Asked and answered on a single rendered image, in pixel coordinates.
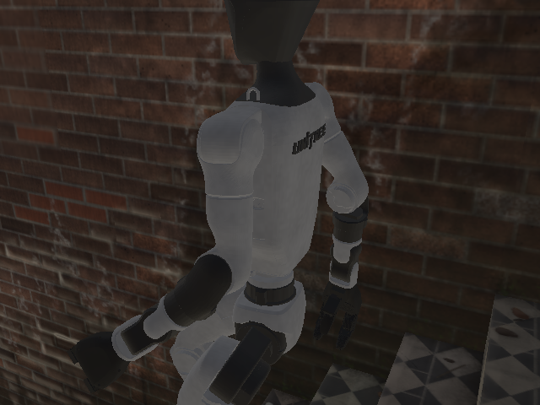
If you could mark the robot left upper arm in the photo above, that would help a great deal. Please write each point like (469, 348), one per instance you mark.
(230, 145)

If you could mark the left robot forearm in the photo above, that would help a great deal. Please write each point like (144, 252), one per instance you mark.
(194, 298)

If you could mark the robot head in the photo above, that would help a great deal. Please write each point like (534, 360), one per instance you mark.
(267, 33)

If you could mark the left robot hand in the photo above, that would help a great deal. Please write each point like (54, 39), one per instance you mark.
(99, 360)

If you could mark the right robot forearm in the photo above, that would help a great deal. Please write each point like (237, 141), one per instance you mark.
(346, 247)

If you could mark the right robot hand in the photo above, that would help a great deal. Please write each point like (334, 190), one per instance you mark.
(337, 298)

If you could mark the robot right upper arm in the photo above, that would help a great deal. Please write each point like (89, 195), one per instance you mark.
(349, 188)

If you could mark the robot right thigh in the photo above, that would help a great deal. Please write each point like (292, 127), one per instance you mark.
(192, 342)

